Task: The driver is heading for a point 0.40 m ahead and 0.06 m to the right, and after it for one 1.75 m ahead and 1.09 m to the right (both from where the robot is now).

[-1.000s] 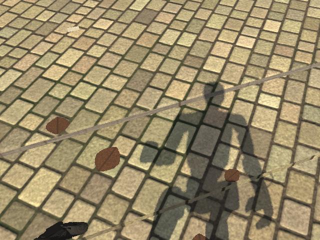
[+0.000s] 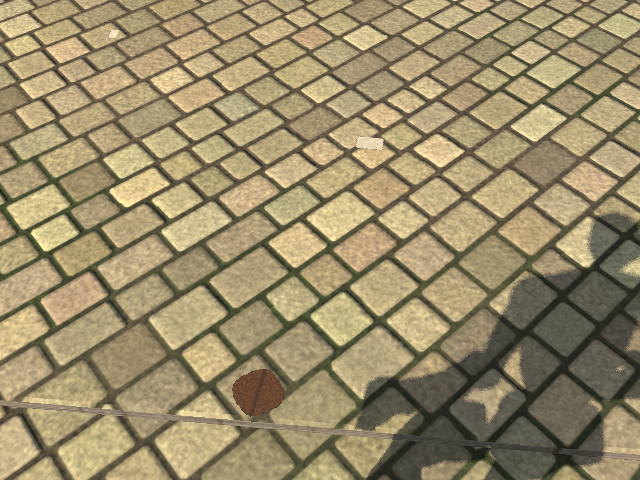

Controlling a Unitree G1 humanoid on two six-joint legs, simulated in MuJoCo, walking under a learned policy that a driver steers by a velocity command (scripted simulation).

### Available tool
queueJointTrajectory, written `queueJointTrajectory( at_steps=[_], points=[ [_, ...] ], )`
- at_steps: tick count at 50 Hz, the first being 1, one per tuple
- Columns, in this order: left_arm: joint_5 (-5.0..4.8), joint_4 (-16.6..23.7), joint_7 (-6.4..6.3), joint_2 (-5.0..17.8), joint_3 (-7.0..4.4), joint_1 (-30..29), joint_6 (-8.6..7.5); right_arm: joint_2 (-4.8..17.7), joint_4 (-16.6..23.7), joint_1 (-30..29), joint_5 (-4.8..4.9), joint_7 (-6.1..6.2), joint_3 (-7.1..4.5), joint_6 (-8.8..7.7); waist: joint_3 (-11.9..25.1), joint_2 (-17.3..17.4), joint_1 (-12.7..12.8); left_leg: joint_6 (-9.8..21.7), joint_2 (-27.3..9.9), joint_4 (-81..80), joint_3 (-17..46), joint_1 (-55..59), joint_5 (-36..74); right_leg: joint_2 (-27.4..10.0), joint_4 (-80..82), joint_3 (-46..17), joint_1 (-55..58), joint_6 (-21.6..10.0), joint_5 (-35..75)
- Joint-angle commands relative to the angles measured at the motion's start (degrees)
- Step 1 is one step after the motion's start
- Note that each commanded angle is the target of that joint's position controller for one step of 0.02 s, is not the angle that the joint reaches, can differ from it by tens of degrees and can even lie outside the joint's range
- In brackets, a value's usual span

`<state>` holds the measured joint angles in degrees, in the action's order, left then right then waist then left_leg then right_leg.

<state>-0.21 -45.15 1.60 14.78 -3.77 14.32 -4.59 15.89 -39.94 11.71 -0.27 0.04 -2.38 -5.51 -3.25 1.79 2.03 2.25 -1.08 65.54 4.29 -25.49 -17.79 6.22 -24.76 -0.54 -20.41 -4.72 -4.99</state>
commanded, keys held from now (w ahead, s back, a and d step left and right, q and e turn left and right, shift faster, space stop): w+e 0.34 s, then e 0.66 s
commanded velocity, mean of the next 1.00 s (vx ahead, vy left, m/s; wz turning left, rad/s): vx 0.28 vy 0.00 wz -0.53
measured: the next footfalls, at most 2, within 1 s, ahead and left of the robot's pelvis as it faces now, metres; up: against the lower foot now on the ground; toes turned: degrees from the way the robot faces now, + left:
left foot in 0.28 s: +0.30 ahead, +0.14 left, +0.00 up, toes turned -14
right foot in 0.74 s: +0.39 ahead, -0.14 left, +0.00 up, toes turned -26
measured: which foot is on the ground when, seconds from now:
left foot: up 0.00-0.26, down 0.28-0.74, up 0.76-1.00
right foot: down 0.00-0.28, up 0.30-0.72, down 0.74-1.00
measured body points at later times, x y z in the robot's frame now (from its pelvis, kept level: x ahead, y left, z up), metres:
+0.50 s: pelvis +0.23 +0.05 +0.01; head +0.26 +0.06 +0.46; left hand +0.46 +0.27 -0.09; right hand +0.25 -0.24 -0.08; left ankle +0.26 +0.15 -0.73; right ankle +0.24 -0.11 -0.64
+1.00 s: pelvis +0.34 -0.01 +0.00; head +0.37 -0.05 +0.45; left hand +0.63 +0.14 -0.08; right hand +0.33 -0.33 -0.10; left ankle +0.46 +0.11 -0.68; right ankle +0.36 -0.12 -0.73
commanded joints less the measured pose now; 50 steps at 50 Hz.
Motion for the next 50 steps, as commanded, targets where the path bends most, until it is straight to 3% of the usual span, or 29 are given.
queueJointTrajectory(
  at_steps=[1, 4, 7, 10, 12, 13, 14, 15, 16, 17, 18, 19, 20, 23, 27, 32, 34, 35, 36, 37, 38, 39, 40, 41, 42, 44, 46, 50],
  points=[
    [-0.68, 4.68, -0.80, 5.34, -0.93, -2.30, -0.96, 4.08, 3.59, 2.83, -0.59, 0.12, -1.10, -0.71, 5.51, -4.59, -3.51, -1.23, -3.58, -4.49, 1.55, -7.43, 1.61, -13.98, 15.36, -23.09, 7.70, -11.54, -9.78],
    [-1.21, 4.59, -1.88, 8.82, -1.95, -0.92, 0.11, 1.05, 5.73, -4.08, -0.78, 0.31, 0.60, -0.18, 2.50, -5.42, -1.84, -3.69, -1.84, -20.43, -1.60, -2.63, 4.90, -11.94, 16.54, -18.15, -0.50, -10.39, -9.34],
    [-1.43, 4.81, -2.14, 10.97, -2.70, 1.67, 0.33, 2.83, 6.09, -8.11, -0.17, -0.03, 0.34, -0.57, 3.90, -6.86, 0.45, -5.11, 0.32, -27.83, -1.61, 2.05, 13.54, -11.73, 13.80, -17.69, -1.03, -8.83, -8.88],
    [-1.97, 4.43, -2.21, 10.66, -2.72, 4.63, 1.15, 4.40, 7.20, -10.52, 0.81, -0.04, -0.24, -0.97, 4.53, -6.99, 1.20, -5.26, 1.37, -33.97, 0.03, 5.09, 13.81, -12.61, 9.89, -21.94, 1.57, -7.41, -14.79],
    [-1.63, 4.73, -2.18, 9.78, -2.48, 4.14, 1.66, 5.33, 6.64, -8.01, 1.35, 0.09, -1.04, -1.30, 4.76, -7.56, -1.02, -3.97, 1.33, -37.87, 0.04, 10.41, 11.24, -12.02, 5.71, -23.98, 1.39, -5.87, -18.68],
    [-1.42, 4.96, -2.09, 7.97, -1.94, 3.96, 1.81, 5.83, 5.59, -4.45, 1.34, 0.28, -1.57, -1.39, 5.46, -7.53, -3.01, -2.87, 0.48, -40.17, -0.20, 15.90, 9.66, -10.25, 1.73, -23.21, -0.69, -4.38, -19.55],
    [-1.01, 5.61, -1.96, 4.41, -0.85, 3.46, 1.74, 7.86, 4.40, 2.22, 0.81, 0.72, -2.39, -1.50, 8.75, -4.54, -6.10, -0.28, -5.71, -42.10, 5.11, 25.76, 5.71, -7.29, -8.95, -19.76, -6.39, -1.81, -22.83],
    [-0.64, 6.49, -1.81, -0.18, 0.44, 5.64, 1.46, 11.28, 3.98, 7.51, -0.58, 1.21, -3.08, -0.95, 13.52, 6.58, -6.58, 4.11, -17.36, -46.13, 20.35, 37.19, -5.11, -1.24, -28.40, -10.28, -16.54, 1.79, -28.06],
    [-2.29, 9.10, -1.81, 3.45, 0.02, 7.63, 0.85, 13.54, 2.88, 8.20, -1.16, 0.39, -3.86, -0.39, 12.74, 16.91, -4.23, 9.73, -24.36, -51.92, 39.78, 36.74, -21.60, -3.44, -38.44, -7.16, -27.78, 1.97, -27.85],
    [-2.24, 7.99, -2.01, 7.91, -1.05, 6.06, 1.20, 9.08, 3.71, 5.50, -0.27, 0.22, -2.99, -0.58, 7.60, 9.91, -4.75, 9.42, -22.10, -52.72, 36.62, 32.94, -23.52, -6.81, -44.48, -7.98, -29.60, 2.76, -22.49],
    [-1.60, 7.79, -1.95, 8.90, -1.52, 3.05, 1.69, 5.95, 3.78, 3.46, -0.03, 0.31, -2.04, -0.58, 3.34, 6.14, -4.93, 7.84, -18.90, -52.01, 27.02, 28.83, -11.53, -7.36, -45.83, -7.73, -29.40, 3.72, -18.24],
    [-1.16, 7.50, -2.02, 8.17, -1.63, 2.59, 2.11, 4.48, 4.14, 0.91, -0.73, 0.27, -1.45, -0.49, 2.80, 3.87, -3.70, 6.79, -15.98, -51.68, 19.38, 25.38, 1.03, -8.39, -45.56, -7.35, -26.45, 4.66, -15.18],
    [-0.93, 7.96, -1.94, 7.85, -1.87, 1.86, 2.45, 3.80, 3.82, -0.66, -1.00, 0.30, -1.26, -0.44, 1.63, 4.42, -2.77, 6.56, -14.33, -51.37, 13.57, 22.92, 13.42, -9.23, -44.39, -6.95, -24.94, 5.52, -13.71],
    [-0.53, 9.54, -1.64, 5.20, -1.44, 0.29, 3.43, 5.07, 2.51, -0.44, -0.89, 0.69, -1.86, -0.57, 3.27, 5.26, -2.05, 7.14, -12.13, -50.23, 2.01, 20.39, 39.41, -9.22, -41.13, -3.50, -21.31, 7.71, -10.76],
    [-0.52, 11.61, -0.57, 2.89, -0.26, -5.05, 4.14, 7.96, 1.05, -0.33, -0.17, 2.07, -2.85, 1.28, 5.05, 4.52, -3.37, 8.02, -12.35, -50.05, -4.69, 21.39, 41.07, -9.63, -26.98, -0.80, -17.66, 8.40, -2.95],
    [-0.45, 13.75, 1.35, 4.79, -0.74, -9.58, 4.78, 10.81, -0.08, -0.24, 1.39, 2.03, -3.71, 2.49, 5.52, 4.27, -4.01, 6.66, -13.78, -46.52, -8.31, 22.63, 39.18, -8.42, -14.98, 1.79, -10.12, 5.55, -0.59],
    [-0.21, 14.34, 1.62, 6.45, -1.59, -8.69, 5.13, 11.77, -0.05, -1.03, 2.24, 1.94, -4.11, 2.68, 6.48, 4.63, -2.78, 5.57, -14.17, -41.05, -8.90, 23.81, 44.51, -6.81, -10.98, 3.19, -6.52, 3.33, -4.62],
    [-0.17, 13.66, 1.56, 7.28, -2.23, -5.56, 5.12, 11.79, 0.01, -1.66, 2.68, 2.00, -4.20, 2.73, 7.90, 4.05, -0.86, 4.40, -13.16, -35.60, -10.22, 23.40, 47.43, -5.12, -6.49, 4.34, -1.68, 1.90, -3.09],
    [-0.04, 11.91, 1.00, 9.37, -3.42, 0.29, 5.01, 10.29, -0.28, -0.77, 2.53, 1.89, -3.76, 2.75, 10.70, 1.39, 1.74, 2.10, -10.15, -26.07, -12.49, 20.32, 45.06, -2.88, -0.65, 4.80, 7.68, -0.07, 3.43],
    [-0.04, 11.86, -0.46, 14.41, -4.83, 4.76, 5.15, 8.33, 0.37, 2.29, 0.34, 1.50, -2.87, 2.42, 14.36, -7.39, 3.10, -2.34, -6.04, -10.49, -13.42, 6.34, 22.83, -11.31, -0.68, -7.05, 22.85, -4.51, 28.23],
    [1.15, 14.12, -1.71, 19.28, -4.54, 2.77, 5.08, 3.05, 1.92, 5.87, -3.11, 0.66, -0.90, 2.02, 19.52, -19.49, -2.12, -6.35, 2.70, 9.35, -9.87, -11.49, -25.67, -27.09, -6.43, -29.09, 34.45, -16.39, 58.57],
    [0.85, 15.66, -1.41, 16.61, -3.71, 2.33, 4.91, 7.23, 0.94, 6.84, -1.72, -0.03, -1.36, 1.99, 28.81, -11.28, 1.00, -7.36, 1.92, 16.80, 0.77, -12.62, -25.42, -30.49, -4.06, -32.66, 34.96, -22.36, 51.87],
    [1.04, 15.24, -1.04, 14.48, -3.65, -0.40, 4.79, 9.38, 2.21, 2.15, 0.79, 0.05, -1.77, 2.34, 24.20, -8.32, 1.40, -6.77, 0.83, 15.08, 1.26, -16.07, -18.30, -27.44, 0.45, -30.86, 28.80, -20.12, 29.45],
    [-0.45, 15.10, -1.21, 11.98, -3.06, -3.95, 4.85, 9.42, 2.33, -0.90, 0.71, 0.94, -2.00, 3.08, 16.41, -4.51, 0.12, -6.55, -1.55, 9.20, 0.90, -16.64, -13.23, -22.30, 2.74, -25.83, 21.49, -14.71, 15.57],
    [-0.99, 15.45, -1.61, 10.35, -2.38, -6.72, 5.30, 9.24, 2.26, -2.49, -0.01, 1.93, -2.16, 4.05, 11.96, -4.14, -1.03, -6.79, -2.30, 4.36, 0.75, -14.56, -9.93, -19.25, 4.39, -22.80, 14.17, -11.42, 9.13],
    [0.08, 16.00, -2.14, 11.12, -2.46, -9.06, 5.91, 8.41, 2.21, -0.63, -0.85, 2.32, -2.19, 5.08, 9.25, -7.01, -3.60, -7.44, -0.29, -0.19, -1.12, -6.75, -6.26, -15.16, 5.67, -18.73, 3.51, -9.90, 9.63],
    [0.86, 15.78, -2.77, 11.04, -2.61, -8.59, 6.13, 6.35, 1.67, 1.01, -0.79, 2.36, -1.65, 5.01, 10.72, -8.38, -3.85, -7.91, 1.05, -4.58, -1.85, -4.01, -4.96, -13.88, 5.01, -17.61, 2.24, -9.69, 12.72],
    [0.21, 15.18, -3.67, 11.40, -2.98, -7.01, 6.77, 4.78, 3.02, -1.84, -0.48, 2.18, -1.08, 5.24, 11.75, -9.46, -2.37, -7.72, 1.68, -14.08, 0.18, -2.63, -3.27, -13.86, 4.67, -22.07, 3.38, -8.29, 1.99]
  ],
)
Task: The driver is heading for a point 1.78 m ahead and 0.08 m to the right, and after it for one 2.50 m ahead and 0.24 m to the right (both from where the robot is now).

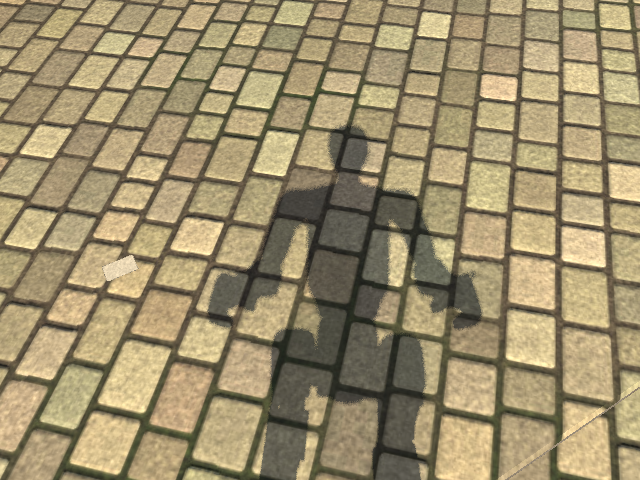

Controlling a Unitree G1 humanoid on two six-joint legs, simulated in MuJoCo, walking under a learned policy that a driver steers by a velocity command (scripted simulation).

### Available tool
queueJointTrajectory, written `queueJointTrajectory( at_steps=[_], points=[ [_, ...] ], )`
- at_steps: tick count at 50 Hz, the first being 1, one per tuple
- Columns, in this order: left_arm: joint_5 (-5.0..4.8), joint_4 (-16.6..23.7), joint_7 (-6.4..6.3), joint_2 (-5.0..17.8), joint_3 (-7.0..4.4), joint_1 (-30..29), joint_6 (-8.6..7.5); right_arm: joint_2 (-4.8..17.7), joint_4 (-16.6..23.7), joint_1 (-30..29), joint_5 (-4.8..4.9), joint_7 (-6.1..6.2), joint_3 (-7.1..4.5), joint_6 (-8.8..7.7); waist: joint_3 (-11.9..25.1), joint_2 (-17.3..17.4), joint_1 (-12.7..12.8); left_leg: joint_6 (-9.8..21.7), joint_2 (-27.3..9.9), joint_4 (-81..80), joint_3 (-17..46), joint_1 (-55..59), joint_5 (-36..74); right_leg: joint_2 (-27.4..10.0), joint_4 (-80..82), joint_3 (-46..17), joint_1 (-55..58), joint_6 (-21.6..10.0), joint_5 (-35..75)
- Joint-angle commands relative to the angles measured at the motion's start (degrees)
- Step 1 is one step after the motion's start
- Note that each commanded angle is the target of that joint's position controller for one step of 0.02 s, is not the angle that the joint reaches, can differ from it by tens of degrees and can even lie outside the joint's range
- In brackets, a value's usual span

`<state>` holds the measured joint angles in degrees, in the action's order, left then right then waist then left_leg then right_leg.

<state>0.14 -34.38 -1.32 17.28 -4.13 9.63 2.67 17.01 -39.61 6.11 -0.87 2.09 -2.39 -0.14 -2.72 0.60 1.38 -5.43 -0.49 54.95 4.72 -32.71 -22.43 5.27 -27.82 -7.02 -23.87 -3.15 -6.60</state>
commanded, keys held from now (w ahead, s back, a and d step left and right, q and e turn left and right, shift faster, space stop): e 0.30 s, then no key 0.12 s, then q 0.58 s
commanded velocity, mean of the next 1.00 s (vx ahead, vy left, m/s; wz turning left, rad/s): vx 0.01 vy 0.00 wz -0.10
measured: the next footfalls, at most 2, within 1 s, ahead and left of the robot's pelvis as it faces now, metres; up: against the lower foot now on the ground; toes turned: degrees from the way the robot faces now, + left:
left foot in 0.06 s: +0.09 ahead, +0.17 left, +0.02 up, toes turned -13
right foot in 0.46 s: -0.02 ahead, -0.08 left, +0.00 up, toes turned -15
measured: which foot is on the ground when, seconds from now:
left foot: up 0.00-0.04, down 0.06-0.46, up 0.48-0.90, down 0.92-1.00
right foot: down 0.00-0.20, up 0.22-0.44, down 0.46-0.94, up 0.96-1.00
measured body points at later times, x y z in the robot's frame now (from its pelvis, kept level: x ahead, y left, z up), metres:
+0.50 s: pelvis -0.01 +0.01 -0.01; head +0.00 -0.01 +0.44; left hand +0.18 +0.25 -0.10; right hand +0.11 -0.28 -0.10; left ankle +0.04 +0.17 -0.71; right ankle -0.06 -0.07 -0.74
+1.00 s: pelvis -0.03 +0.06 -0.01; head +0.01 +0.08 +0.44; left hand +0.14 +0.34 -0.12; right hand +0.12 -0.22 -0.09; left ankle -0.03 +0.15 -0.74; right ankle -0.07 -0.07 -0.69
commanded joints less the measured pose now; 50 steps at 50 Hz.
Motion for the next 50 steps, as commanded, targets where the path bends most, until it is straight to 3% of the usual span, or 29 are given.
queueJointTrajectory(
  at_steps=[1, 3, 6, 8, 10, 11, 12, 13, 15, 17, 19, 21, 22, 23, 24, 25, 26, 27, 29, 32, 35, 39, 43, 45, 46, 47, 48, 49, 50],
  points=[
    [-0.14, 4.38, -0.76, 9.08, -2.70, -2.21, -0.34, 3.83, 3.00, 3.19, 0.26, -0.01, -1.15, -0.18, 10.89, -8.80, -1.37, 0.21, 1.34, -5.76, 0.02, 5.39, 1.66, -12.89, 7.87, -16.89, 6.64, -9.52, 0.43],
    [-0.43, 4.00, -0.54, 9.23, -2.80, -1.20, 0.05, 3.89, 3.70, 2.16, 0.66, -0.21, -1.40, -0.46, 9.93, -10.33, -0.58, 0.81, 2.25, -11.78, -0.11, 6.83, 0.13, -12.59, 7.94, -19.48, 7.56, -8.72, -4.30],
    [-1.58, 3.03, -0.91, 10.06, -3.42, 1.20, 0.95, 4.77, 3.33, 1.15, 0.48, -0.78, -2.51, -1.41, 8.82, -5.18, 0.84, 2.46, 4.60, -21.87, -0.98, 13.59, 7.02, -8.82, 7.31, -20.25, 7.83, -5.32, -6.68],
    [-2.40, 2.51, -1.38, 10.77, -3.94, 0.77, 1.38, 5.29, 1.83, 3.95, 0.43, -1.09, -3.64, -1.56, 9.94, -1.38, -0.68, 4.54, 3.68, -28.58, -0.35, 23.16, 14.45, -5.35, 5.95, -17.68, 4.16, -1.67, -10.03],
    [-2.27, 3.43, -1.02, 8.50, -3.47, -1.96, 1.15, 7.62, 0.47, 9.89, -0.48, -0.82, -5.01, -0.93, 11.13, 4.23, -3.51, 10.08, -6.14, -31.61, 7.15, 35.49, 16.77, -0.73, -1.34, -13.77, -7.67, 2.11, -18.57],
    [-2.59, 3.66, -0.27, 5.94, -3.15, -1.25, 0.69, 11.03, 1.53, 7.69, -1.76, -0.25, -6.06, -0.51, 12.53, 14.75, -2.72, 17.20, -18.91, -36.26, 19.22, 34.92, 18.18, 4.19, -18.54, -4.77, -11.86, 4.67, -23.49],
    [-2.03, 2.69, 0.14, 9.04, -4.26, -0.71, 0.20, 9.35, 4.35, 1.46, -3.09, 0.26, -5.54, -0.70, 9.60, 12.02, -0.84, 20.57, -23.69, -37.37, 21.19, 27.78, 20.62, -0.92, -34.23, -3.06, -13.74, 6.71, -24.29],
    [-2.21, 0.98, 0.16, 10.34, -4.76, 0.73, 0.40, 5.24, 6.08, -2.55, -2.81, 0.87, -4.27, -0.65, 8.42, 7.59, 0.66, 19.22, -20.16, -36.90, 15.50, 22.59, 20.27, -2.51, -40.60, -2.07, -10.44, 7.10, -21.91],
    [-1.36, -1.20, 0.01, 8.41, -4.11, 6.27, 1.95, 2.68, 7.24, -8.16, -1.35, 0.91, -2.84, -0.46, 7.61, 7.94, 4.34, 15.63, -12.60, -34.20, 3.56, 19.20, 25.54, -3.24, -48.78, 2.81, -5.98, 8.91, -15.92],
    [-1.48, -0.22, 0.73, 4.70, -2.27, 5.17, 2.26, 3.63, 6.85, -6.58, -0.68, 1.14, -2.62, 0.43, 7.12, 9.32, 3.53, 14.33, -8.04, -31.34, -2.52, 19.78, 26.98, -4.54, -38.39, 6.63, -2.07, 9.60, -13.30],
    [-1.07, 2.06, 2.47, 1.86, -0.35, 0.47, 1.82, 6.08, 6.28, -3.19, -0.22, 1.08, -3.34, 1.96, 7.98, 10.93, 0.38, 15.74, -9.27, -27.88, -2.33, 23.15, 26.86, -6.13, -22.06, 8.28, 2.60, 8.87, -19.60],
    [-1.46, 0.62, 3.37, 2.57, -0.48, 3.73, 1.28, 7.18, 6.23, -2.18, 1.09, 1.03, -3.91, 2.67, 8.28, 10.47, 0.73, 16.70, -11.12, -22.83, -0.18, 23.00, 25.85, -6.10, -6.88, 10.31, 9.48, 7.45, -18.63],
    [-1.39, -2.47, 3.21, 2.17, -0.48, 8.34, 1.12, 5.19, 5.67, -0.70, 1.99, 1.11, -3.33, 2.58, 7.49, 6.55, 1.51, 15.73, -9.33, -17.08, -1.72, 18.56, 21.73, -4.32, 3.77, 11.47, 16.17, 6.82, -11.06],
    [-0.84, -4.41, 3.03, 0.93, 0.35, 9.64, 0.83, 2.11, 3.83, 3.40, 1.10, 0.66, -2.39, 2.14, 4.84, -0.17, -0.09, 13.12, -6.05, -9.43, -5.09, 12.52, 12.37, -4.37, 6.69, 8.10, 19.50, 6.45, -7.87],
    [-0.52, -2.57, 2.56, 3.28, 1.35, 8.53, 0.05, -2.54, 3.63, 7.99, -1.46, -0.23, -0.98, 1.93, 5.77, -14.48, -4.53, 7.15, -3.18, 4.75, -6.42, -3.03, -16.50, -17.26, 0.81, -9.71, 26.54, 2.71, 20.57],
    [2.11, -2.38, 3.15, 8.22, 0.40, 7.94, -1.52, 1.51, 4.88, 5.90, 1.43, -0.22, -1.66, 1.72, 7.88, -15.72, -2.88, 5.55, -4.07, 3.38, 0.84, 1.09, -13.75, -27.28, 4.61, -17.37, 11.39, -7.65, 27.90],
    [3.70, -1.60, 3.22, 7.40, 0.42, 1.79, -3.01, 5.62, 6.05, 0.57, 2.94, 0.31, -2.27, 2.07, 3.04, -12.25, -1.87, 3.76, -4.96, 5.61, 0.72, 4.16, -11.53, -25.90, 9.66, -16.34, 5.51, -10.28, 16.94],
    [4.03, -2.33, 2.72, 5.37, 1.01, -1.84, -3.92, 5.87, 5.71, -1.49, 2.94, 0.56, -2.40, 2.47, 0.31, -11.08, -2.11, 2.91, -4.90, 6.98, 1.45, 3.98, -9.23, -23.34, 11.02, -13.35, 3.71, -8.85, 7.35],
    [2.72, -3.77, 1.09, 4.11, 1.51, -3.84, -4.52, 5.35, 3.55, -0.07, 2.06, 1.09, -2.52, 3.39, 0.45, -10.36, -2.54, 1.59, -4.31, 9.16, 2.80, 3.35, -4.88, -20.87, 10.25, -7.85, 5.66, -6.98, 5.55],
    [1.49, -4.80, -0.97, 4.06, 1.12, -0.77, -4.17, 5.29, 2.60, 0.56, 2.32, 0.79, -2.82, 2.71, 3.20, -6.19, -0.69, 0.02, -3.22, 9.11, 1.41, 0.77, -1.27, -20.27, 7.53, -2.35, 14.78, -7.98, 15.63],
    [0.85, -5.36, -1.91, 4.68, 0.26, 0.88, -2.69, 2.49, 3.38, -0.60, 2.17, 0.21, -1.72, 2.60, 5.24, -4.96, 1.29, -1.47, -3.98, 3.76, -1.76, -0.68, -3.43, -21.45, 6.25, -0.33, 22.02, -9.46, 20.27],
    [0.68, -5.06, -1.79, 5.33, -0.71, -0.43, -1.18, 1.98, 4.54, -0.26, 2.02, -0.60, -1.09, 2.82, 4.97, -6.84, 1.77, -0.72, -4.19, -3.23, -5.56, 2.95, -5.70, -22.55, 6.47, 2.39, 21.55, -10.81, 20.60],
    [-0.22, -5.11, -1.24, 6.81, -1.62, -2.03, -0.62, 2.92, 4.97, 2.62, 2.06, -1.90, -1.37, 2.85, 5.81, -8.53, 0.30, 2.31, -2.84, -12.08, -8.39, 8.48, -2.93, -23.95, 4.51, 4.44, 20.94, -10.05, 23.06],
    [-1.27, -5.38, -1.33, 7.16, -1.89, -3.62, -0.44, 3.13, 4.09, 6.32, 1.84, -2.44, -1.82, 2.72, 6.42, -8.27, -2.37, 5.20, -0.78, -24.15, -10.58, 15.52, 6.89, -22.35, 0.08, 7.65, 18.63, -6.45, 18.90],
    [-1.36, -6.63, -1.12, 6.05, -1.76, -0.96, -0.67, 5.04, 3.64, 8.30, 1.28, -2.08, -2.61, 2.59, 6.99, -4.86, -2.73, 7.23, 0.22, -29.83, -8.42, 21.66, 14.98, -19.54, -5.19, 10.73, 14.85, -2.65, 11.47],
    [0.50, -5.80, -0.79, 3.28, -1.09, -1.22, -1.09, 11.12, 4.14, 11.00, 1.13, -1.21, -4.48, 2.47, 8.35, 7.65, -2.62, 11.65, -9.20, -32.09, 6.15, 32.66, 34.53, -14.24, -20.15, 16.13, 1.56, 3.18, -4.92],
    [1.84, -1.62, -0.98, 1.10, 0.01, -7.27, -1.47, 15.24, 5.54, 12.61, -0.44, -1.34, -5.14, 1.64, 9.10, 17.37, -4.88, 25.05, -23.13, -33.72, 26.00, 34.23, 48.50, -4.56, -33.65, 12.66, -12.94, 7.61, -32.81],
    [0.86, -1.76, -0.93, 3.74, -0.83, -9.21, -1.59, 12.86, 6.06, 12.67, -1.00, -1.73, -4.66, 0.58, 11.38, 8.21, -6.91, 28.35, -23.16, -35.35, 25.06, 33.68, 41.19, -5.34, -42.79, 4.91, -14.89, 8.16, -34.17],
    [-0.30, -2.17, -0.73, 4.36, -1.15, -8.28, -1.55, 11.43, 6.19, 9.59, -0.65, -1.58, -4.21, -0.10, 8.37, 6.31, -4.79, 25.24, -19.80, -35.41, 19.54, 30.88, 34.77, -6.52, -44.47, 3.71, -15.99, 7.70, -29.27]
  ],
)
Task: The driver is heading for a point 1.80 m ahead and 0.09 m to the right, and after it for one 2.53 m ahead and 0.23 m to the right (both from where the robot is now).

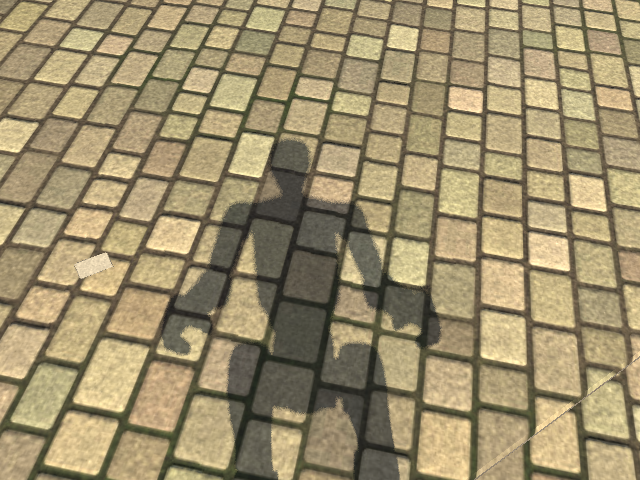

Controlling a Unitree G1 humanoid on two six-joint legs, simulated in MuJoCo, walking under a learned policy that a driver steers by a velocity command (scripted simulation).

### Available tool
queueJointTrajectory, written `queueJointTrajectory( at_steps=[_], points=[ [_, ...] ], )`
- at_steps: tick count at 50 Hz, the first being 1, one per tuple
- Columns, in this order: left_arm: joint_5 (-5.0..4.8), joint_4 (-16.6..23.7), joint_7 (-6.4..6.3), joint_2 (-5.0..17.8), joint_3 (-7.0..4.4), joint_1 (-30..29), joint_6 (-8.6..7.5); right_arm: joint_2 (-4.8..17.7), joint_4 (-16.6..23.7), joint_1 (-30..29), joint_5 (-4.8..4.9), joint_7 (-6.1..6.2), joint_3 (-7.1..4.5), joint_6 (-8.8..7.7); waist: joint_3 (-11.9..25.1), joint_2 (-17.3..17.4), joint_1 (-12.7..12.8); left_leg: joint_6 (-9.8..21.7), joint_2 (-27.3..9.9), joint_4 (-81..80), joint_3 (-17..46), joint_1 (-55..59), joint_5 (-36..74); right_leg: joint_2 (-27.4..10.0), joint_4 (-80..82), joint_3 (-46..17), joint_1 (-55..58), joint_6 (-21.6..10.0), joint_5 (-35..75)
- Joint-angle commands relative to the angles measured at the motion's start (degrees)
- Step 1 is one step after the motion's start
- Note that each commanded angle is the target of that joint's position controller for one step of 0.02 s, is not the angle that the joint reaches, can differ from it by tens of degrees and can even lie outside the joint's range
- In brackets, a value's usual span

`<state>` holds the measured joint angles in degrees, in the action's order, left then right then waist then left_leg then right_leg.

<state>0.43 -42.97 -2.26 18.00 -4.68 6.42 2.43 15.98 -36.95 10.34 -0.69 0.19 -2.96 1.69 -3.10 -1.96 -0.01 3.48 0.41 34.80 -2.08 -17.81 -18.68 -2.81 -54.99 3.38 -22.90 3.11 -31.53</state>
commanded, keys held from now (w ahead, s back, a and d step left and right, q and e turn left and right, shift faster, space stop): q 0.18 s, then no key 0.04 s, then e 0.78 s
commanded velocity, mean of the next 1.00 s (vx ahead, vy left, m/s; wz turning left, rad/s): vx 0.00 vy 0.00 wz -0.11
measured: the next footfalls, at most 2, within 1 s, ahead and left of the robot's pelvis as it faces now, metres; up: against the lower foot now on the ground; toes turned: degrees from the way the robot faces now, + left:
right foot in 0.40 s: +0.08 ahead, -0.13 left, +0.00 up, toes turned +9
right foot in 0.96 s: +0.05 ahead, -0.16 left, +0.00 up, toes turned -12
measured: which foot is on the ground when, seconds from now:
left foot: down 0.00-0.96, up 0.98-1.00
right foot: up 0.00-0.38, down 0.40-0.66, up 0.68-0.94, down 0.96-1.00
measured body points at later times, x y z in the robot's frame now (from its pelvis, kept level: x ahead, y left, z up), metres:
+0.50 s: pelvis +0.02 -0.01 +0.00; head +0.04 -0.01 +0.45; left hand +0.13 +0.27 -0.10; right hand +0.22 -0.23 -0.09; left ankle +0.00 +0.09 -0.73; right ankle +0.04 -0.14 -0.73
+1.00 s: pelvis +0.02 -0.06 -0.01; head +0.06 -0.08 +0.44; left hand +0.25 +0.17 -0.08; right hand +0.10 -0.36 -0.11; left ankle -0.01 +0.09 -0.70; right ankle +0.01 -0.15 -0.73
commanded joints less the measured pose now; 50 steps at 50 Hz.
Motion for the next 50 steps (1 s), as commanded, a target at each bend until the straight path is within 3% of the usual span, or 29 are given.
queueJointTrajectory(
  at_steps=[1, 2, 3, 5, 11, 17, 19, 20, 21, 22, 23, 24, 26, 30, 32, 33, 34, 35, 36, 37, 38, 41, 44, 46, 47, 48, 49, 50],
  points=[
    [-0.55, 5.21, -0.05, 3.77, -0.84, -3.69, -1.29, 11.31, 4.11, 1.50, 0.16, 0.73, -3.56, -1.99, 6.84, 6.36, -1.55, 12.70, -16.66, -15.23, 22.37, 13.70, 25.19, 0.76, -15.39, -7.12, -16.90, 1.46, 0.96],
    [-0.02, 4.97, -0.35, 4.91, -1.25, -3.48, -1.18, 9.68, 4.82, -1.45, 1.09, 1.01, -2.93, -1.85, 5.46, 6.57, -0.45, 10.62, -14.59, -15.26, 20.49, 11.73, 24.82, 0.55, -13.19, -7.41, -16.51, 1.78, 5.06],
    [0.22, 4.71, -0.28, 4.79, -1.33, -2.64, -1.25, 8.93, 5.38, -2.20, 1.15, 1.26, -2.49, -1.66, 6.13, 7.62, 0.37, 10.03, -12.87, -15.04, 18.74, 9.78, 27.45, 1.46, -13.84, -6.72, -13.59, 2.33, 8.14],
    [-0.05, 4.42, -0.05, 3.75, -1.12, -0.86, -1.49, 8.82, 6.05, -1.34, 0.68, 1.51, -2.41, -1.45, 8.07, 7.87, 0.71, 10.39, -11.69, -14.62, 17.66, 9.99, 29.85, 2.67, -12.74, -6.39, -11.48, 3.15, 11.22],
    [-0.42, 5.22, -0.09, 2.47, -0.32, -2.77, -2.01, 9.77, 7.17, 0.36, 0.40, 2.42, -2.97, -0.30, 7.75, 10.06, -0.99, 10.19, -11.01, -13.86, 20.74, 11.09, 22.12, 2.99, 2.19, -7.21, -9.39, 4.01, 12.27],
    [-0.75, 3.92, 1.28, 0.38, 0.87, -0.69, -2.56, 3.47, 5.49, -0.40, -0.85, 1.09, -0.12, -0.49, 7.47, 10.85, -1.47, 9.32, -10.82, -11.98, 18.72, 5.32, 21.39, 0.55, 17.13, -4.52, 5.64, 2.04, 12.23],
    [-0.40, 3.66, 1.89, 0.19, 1.20, 0.05, -3.08, 2.88, 3.69, 0.87, -0.56, 0.64, 0.28, -1.06, 5.39, 8.45, 0.10, 6.12, -8.63, -11.46, 16.88, 3.72, 17.23, 1.10, 31.96, -4.15, 12.31, 0.37, 25.24],
    [0.12, 4.44, 1.76, 3.07, 0.77, -0.27, -3.28, 3.74, 3.26, 2.52, -1.18, 0.58, 0.02, -1.75, 5.60, 5.93, -0.93, 3.46, -6.33, -9.75, 15.65, 3.07, 12.25, -1.20, 31.85, -8.14, 14.99, -0.81, 33.54],
    [0.10, 5.36, 1.45, 8.18, -0.28, -0.71, -3.37, 4.99, 3.68, 5.08, -2.06, 0.51, -0.45, -2.35, 6.28, -1.51, -4.10, 0.96, -2.24, -6.31, 11.91, 2.02, 6.83, -5.14, 28.46, -12.86, 15.65, -3.87, 44.66],
    [-0.68, 4.67, 1.78, 7.82, -0.51, -1.65, -3.41, 4.43, 3.99, 4.47, -2.24, 0.88, -0.41, -2.51, 6.86, -6.97, -4.35, -1.85, 0.77, -5.87, 7.19, 4.41, 3.81, -5.95, 29.35, -15.27, 10.99, -7.97, 37.48],
    [-0.93, 5.43, 2.11, 5.98, -0.26, -2.07, -3.48, 5.90, 3.98, 1.31, -1.76, 1.44, -0.90, -2.36, 5.19, -6.75, -2.22, -3.08, 1.19, -4.14, 5.73, 5.25, 3.45, -5.77, 31.02, -17.24, 8.32, -9.07, 32.88],
    [-0.83, 5.24, 2.05, 4.98, -0.03, -1.77, -3.61, 5.45, 4.50, -0.20, -1.34, 1.93, -1.16, -2.05, 5.60, -7.14, -1.84, -3.30, 1.06, -3.02, 4.95, 5.53, 4.44, -5.97, 31.29, -18.51, 7.80, -9.11, 31.63],
    [-1.23, 5.88, 1.88, 5.64, -0.35, -1.04, -3.79, 4.39, 5.27, -0.18, -0.95, 2.42, -1.42, -1.15, 5.52, -7.77, -1.33, -3.04, 1.31, -1.48, 4.16, 4.18, 5.42, -5.70, 30.12, -20.44, 7.89, -9.50, 32.39],
    [-1.51, 7.86, 1.00, 5.70, -0.91, -0.37, -2.76, 2.64, 5.55, 1.42, -0.46, 2.03, -2.18, -1.35, 7.29, -5.12, -1.00, -2.06, 0.87, -1.24, 3.28, 4.78, 6.47, -4.01, 26.67, -22.14, 6.01, -9.85, 32.23],
    [-1.84, 9.44, 0.84, 4.72, -0.88, -1.54, -2.19, 3.88, 5.18, 3.19, -0.44, 1.82, -3.05, -1.38, 7.18, 0.81, -1.19, 0.22, -2.87, -5.49, 6.29, 8.06, 10.24, -0.02, 20.76, -17.90, 0.65, -6.97, 28.37],
    [-1.83, 9.92, 0.99, 3.98, -0.76, -1.48, -1.87, 5.41, 5.18, 3.97, -0.56, 1.82, -3.57, -1.29, 6.38, 6.40, -1.13, 3.53, -8.43, -9.34, 11.86, 10.16, 15.08, 3.48, 14.60, -13.21, -4.08, -4.27, 23.42],
    [-1.42, 10.26, 1.29, 3.47, -0.73, -0.58, -1.63, 7.03, 5.15, 4.29, -0.78, 1.87, -3.95, -1.33, 5.97, 12.67, -0.80, 8.99, -17.06, -12.62, 19.53, 11.82, 23.10, 5.64, 7.55, -8.28, -8.61, -1.90, 12.06],
    [-1.09, 10.44, 1.60, 4.34, -1.21, -0.76, -1.40, 6.28, 6.04, 3.51, -0.86, 2.20, -3.58, -1.68, 6.69, 14.04, -1.51, 14.41, -24.01, -13.60, 24.50, 12.62, 32.13, 4.25, -5.39, -6.91, -12.00, -0.13, -4.85],
    [-1.41, 10.50, 1.87, 5.43, -1.91, -0.92, -1.11, 5.99, 6.52, 3.51, -0.80, 2.45, -3.22, -2.02, 6.18, 9.15, -1.65, 16.44, -25.83, -13.39, 24.70, 12.73, 36.97, 3.07, -15.07, -8.20, -14.83, 0.89, -7.32],
    [-1.92, 10.37, 2.00, 4.28, -1.71, -0.47, -0.61, 6.24, 6.65, 1.52, -0.50, 2.71, -3.26, -2.18, 5.45, 5.84, -0.34, 14.60, -23.94, -12.61, 20.40, 12.82, 36.13, 1.39, -16.36, -9.00, -15.99, 1.44, -5.02],
    [-2.00, 10.33, 2.08, 2.91, -1.13, -0.40, -0.20, 7.27, 6.39, -0.19, -0.03, 2.84, -3.59, -2.29, 4.11, 5.67, 0.17, 12.02, -21.25, -12.61, 15.73, 12.12, 34.70, 0.23, -12.71, -8.52, -16.07, 1.71, -1.23],
    [-1.91, 11.61, 3.02, 0.51, 0.17, -2.50, -0.01, 8.64, 5.49, -0.43, 0.07, 3.23, -4.12, -1.44, 5.49, 8.99, -1.36, 8.86, -15.83, -11.33, 5.27, 11.14, 35.96, 0.54, -1.23, -2.97, -9.09, 2.17, 4.93],
    [-2.32, 12.71, 4.05, 1.83, -0.14, -2.11, 0.20, 9.71, 4.49, 1.09, 0.77, 3.06, -4.54, -0.79, 8.08, 11.74, -2.07, 7.96, -17.01, -9.27, 2.71, 11.94, 34.24, 1.83, 9.92, 0.35, -2.13, 0.95, 7.25],
    [-2.17, 11.97, 4.18, 2.55, -0.83, 1.28, 0.45, 9.77, 3.95, 0.58, 1.86, 2.72, -4.48, -0.88, 8.71, 11.26, -0.10, 5.43, -17.14, -5.18, 0.65, 10.11, 29.70, 3.71, 20.97, 2.88, 4.52, -1.21, 15.55],
    [-2.02, 11.23, 3.60, 3.68, -1.54, 3.66, 0.37, 8.48, 2.90, 2.55, 2.00, 2.45, -4.17, -1.20, 9.05, 9.22, 0.62, 2.65, -15.32, -0.64, -1.86, 6.95, 24.38, 5.39, 27.13, 2.24, 10.64, -2.96, 20.53],
    [-1.87, 11.41, 2.79, 8.00, -3.02, 6.59, 0.05, 6.33, 2.47, 4.78, 0.67, 2.13, -3.57, -1.60, 10.14, 0.31, 1.12, -2.23, -11.46, 11.26, -6.43, -3.24, 12.85, 0.63, 29.85, -6.99, 21.40, -6.15, 37.55],
    [0.14, 13.67, 2.02, 15.76, -4.23, 7.04, -0.76, 2.25, 6.95, 0.74, -2.12, 2.16, -1.67, -2.00, 10.92, -17.17, 0.92, -8.05, -2.23, 30.33, -6.12, -23.12, -21.46, -18.11, 31.27, -35.03, 28.01, -19.23, 59.07],
    [1.61, 13.26, 2.77, 12.46, -3.25, 9.55, -2.30, 5.61, 6.82, -3.72, -0.30, 2.25, -2.56, -2.26, 16.81, -8.93, 5.70, -8.34, -1.04, 40.17, 5.61, -22.56, -24.21, -21.64, 33.01, -38.22, 24.78, -26.63, 56.67]
  ],
)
